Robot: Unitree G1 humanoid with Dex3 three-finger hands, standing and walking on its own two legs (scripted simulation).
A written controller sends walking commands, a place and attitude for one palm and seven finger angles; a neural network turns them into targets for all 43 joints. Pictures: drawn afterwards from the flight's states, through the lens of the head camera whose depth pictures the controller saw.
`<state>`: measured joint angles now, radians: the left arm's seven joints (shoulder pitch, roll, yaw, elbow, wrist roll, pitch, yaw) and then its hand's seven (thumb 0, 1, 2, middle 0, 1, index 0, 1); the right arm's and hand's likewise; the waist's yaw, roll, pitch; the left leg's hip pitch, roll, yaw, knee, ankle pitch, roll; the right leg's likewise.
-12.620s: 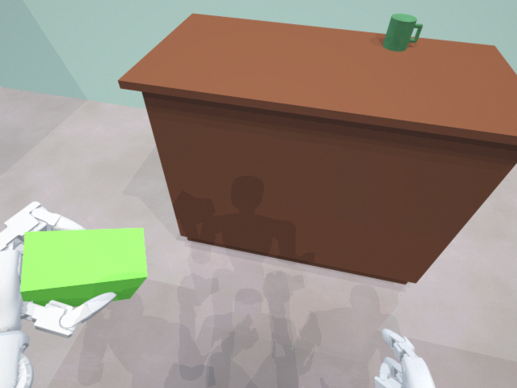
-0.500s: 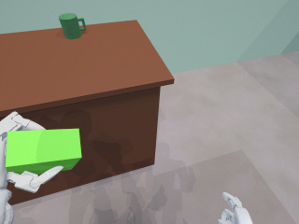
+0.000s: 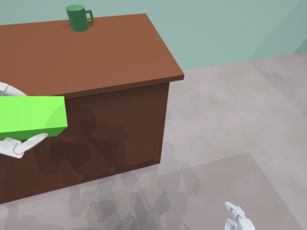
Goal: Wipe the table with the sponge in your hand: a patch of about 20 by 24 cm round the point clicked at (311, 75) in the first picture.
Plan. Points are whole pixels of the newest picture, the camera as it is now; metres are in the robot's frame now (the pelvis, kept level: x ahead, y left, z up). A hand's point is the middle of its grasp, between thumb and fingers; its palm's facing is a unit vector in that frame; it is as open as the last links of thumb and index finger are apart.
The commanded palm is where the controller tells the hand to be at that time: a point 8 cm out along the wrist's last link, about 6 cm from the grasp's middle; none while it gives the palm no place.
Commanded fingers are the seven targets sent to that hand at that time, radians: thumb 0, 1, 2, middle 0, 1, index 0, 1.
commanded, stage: look again from close up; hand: left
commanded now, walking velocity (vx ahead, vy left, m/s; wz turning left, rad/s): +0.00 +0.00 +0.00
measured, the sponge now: (38, 119) +0.27 +0.26 +0.19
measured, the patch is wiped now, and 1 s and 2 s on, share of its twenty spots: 0.00 0.00 0.00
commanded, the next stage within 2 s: shuffle to correct the standing spot in 0.18 s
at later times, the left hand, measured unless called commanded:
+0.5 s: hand (29, 117) +0.29 +0.29 +0.17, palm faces +0.37 -0.84 -0.39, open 10.1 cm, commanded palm +0.23 +0.33 +0.19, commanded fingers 0.00 0.10 1.30 -1.20 -1.60 -1.20 -1.60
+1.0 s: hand (19, 95) +0.35 +0.35 +0.17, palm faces +0.40 -0.81 -0.44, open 10.1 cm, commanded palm +0.29 +0.38 +0.19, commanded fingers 0.00 0.10 1.30 -1.20 -1.60 -1.20 -1.60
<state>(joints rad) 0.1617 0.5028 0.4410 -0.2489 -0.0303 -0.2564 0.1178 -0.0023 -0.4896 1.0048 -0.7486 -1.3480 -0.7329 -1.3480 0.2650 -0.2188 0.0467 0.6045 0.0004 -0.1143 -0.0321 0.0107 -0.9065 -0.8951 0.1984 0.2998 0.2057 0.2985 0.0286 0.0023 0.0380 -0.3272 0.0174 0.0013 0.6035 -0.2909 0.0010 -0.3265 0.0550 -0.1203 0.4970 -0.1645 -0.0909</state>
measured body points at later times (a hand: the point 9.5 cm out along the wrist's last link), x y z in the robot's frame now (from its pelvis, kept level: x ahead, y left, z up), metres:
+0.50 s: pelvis +0.06 +0.06 +0.00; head +0.08 +0.06 +0.45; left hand +0.26 +0.33 +0.19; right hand +0.24 -0.17 -0.07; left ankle +0.04 +0.12 -0.73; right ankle +0.07 -0.06 -0.73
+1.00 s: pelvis +0.10 +0.11 -0.02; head +0.13 +0.11 +0.43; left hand +0.32 +0.39 +0.19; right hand +0.27 -0.12 -0.11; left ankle +0.15 +0.24 -0.73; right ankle +0.08 +0.00 -0.71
